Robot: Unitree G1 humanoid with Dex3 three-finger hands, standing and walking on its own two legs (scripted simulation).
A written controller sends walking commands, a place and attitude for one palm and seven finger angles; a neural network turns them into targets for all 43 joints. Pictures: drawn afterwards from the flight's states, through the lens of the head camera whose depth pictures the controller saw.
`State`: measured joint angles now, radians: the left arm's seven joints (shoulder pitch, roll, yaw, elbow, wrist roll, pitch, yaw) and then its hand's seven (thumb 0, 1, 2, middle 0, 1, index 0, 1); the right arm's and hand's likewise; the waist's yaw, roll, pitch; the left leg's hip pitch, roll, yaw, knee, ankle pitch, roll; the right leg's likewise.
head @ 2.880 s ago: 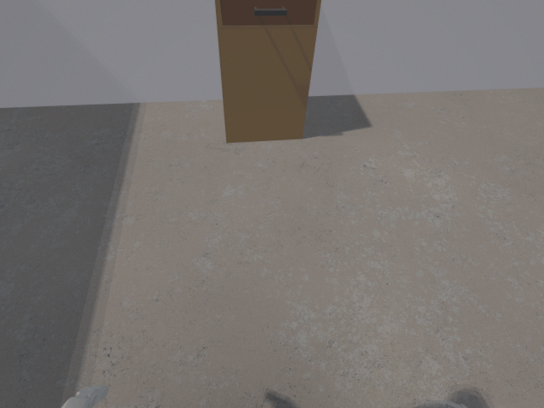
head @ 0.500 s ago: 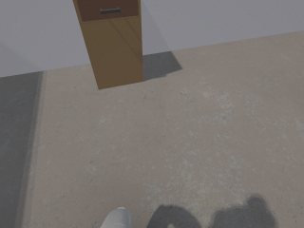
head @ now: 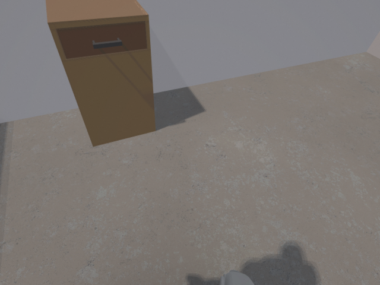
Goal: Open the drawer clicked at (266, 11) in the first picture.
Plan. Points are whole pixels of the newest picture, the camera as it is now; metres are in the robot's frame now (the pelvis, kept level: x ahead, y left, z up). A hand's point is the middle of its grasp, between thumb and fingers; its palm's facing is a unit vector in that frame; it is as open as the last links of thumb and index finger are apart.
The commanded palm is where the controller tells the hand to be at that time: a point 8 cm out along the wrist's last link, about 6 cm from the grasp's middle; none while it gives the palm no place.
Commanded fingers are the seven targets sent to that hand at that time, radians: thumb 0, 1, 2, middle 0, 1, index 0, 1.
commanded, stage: walk to a spot facing it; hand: left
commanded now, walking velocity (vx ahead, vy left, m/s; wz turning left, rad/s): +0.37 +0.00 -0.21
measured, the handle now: (107, 42) +1.16 +0.48 -0.05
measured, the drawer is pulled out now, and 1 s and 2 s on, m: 0.00 0.00 0.00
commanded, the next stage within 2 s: turn to face it in 0.98 s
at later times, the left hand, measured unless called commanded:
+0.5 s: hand (153, 225) +0.31 +0.12 -0.17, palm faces +0.00 -0.98 -0.22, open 7.1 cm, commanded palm none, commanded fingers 0.00 0.90 0.90 -0.20 -0.30 -0.20 -0.30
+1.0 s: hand (142, 188) +0.43 +0.17 -0.18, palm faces +0.00 -0.99 -0.16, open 7.4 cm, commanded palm none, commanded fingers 0.00 0.90 0.90 -0.20 -0.30 -0.20 -0.30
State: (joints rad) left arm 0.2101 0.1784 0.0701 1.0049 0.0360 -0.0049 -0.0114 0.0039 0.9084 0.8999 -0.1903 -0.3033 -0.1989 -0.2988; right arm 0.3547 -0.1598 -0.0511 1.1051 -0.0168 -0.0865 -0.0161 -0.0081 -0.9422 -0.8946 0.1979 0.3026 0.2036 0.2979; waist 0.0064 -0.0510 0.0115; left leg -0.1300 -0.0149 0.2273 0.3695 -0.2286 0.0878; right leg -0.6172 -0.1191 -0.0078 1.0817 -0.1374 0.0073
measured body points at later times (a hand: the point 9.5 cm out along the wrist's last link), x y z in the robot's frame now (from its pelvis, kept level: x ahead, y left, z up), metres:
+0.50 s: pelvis +0.22 -0.07 +0.00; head +0.23 -0.07 +0.44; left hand +0.31 +0.17 -0.15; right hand +0.17 -0.28 -0.17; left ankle +0.21 +0.07 -0.66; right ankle +0.22 -0.15 -0.74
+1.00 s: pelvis +0.43 -0.01 +0.00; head +0.44 +0.01 +0.45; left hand +0.43 +0.22 -0.17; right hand +0.46 -0.25 -0.14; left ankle +0.46 +0.08 -0.74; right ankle +0.42 -0.16 -0.65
